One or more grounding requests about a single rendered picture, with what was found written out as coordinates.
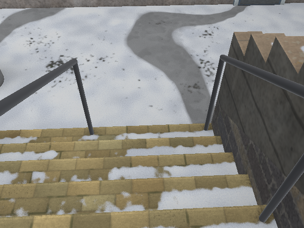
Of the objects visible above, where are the stairs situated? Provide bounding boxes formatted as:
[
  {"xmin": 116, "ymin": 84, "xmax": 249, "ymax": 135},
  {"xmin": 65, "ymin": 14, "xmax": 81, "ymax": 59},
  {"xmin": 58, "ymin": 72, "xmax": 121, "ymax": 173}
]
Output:
[{"xmin": 0, "ymin": 123, "xmax": 278, "ymax": 228}]

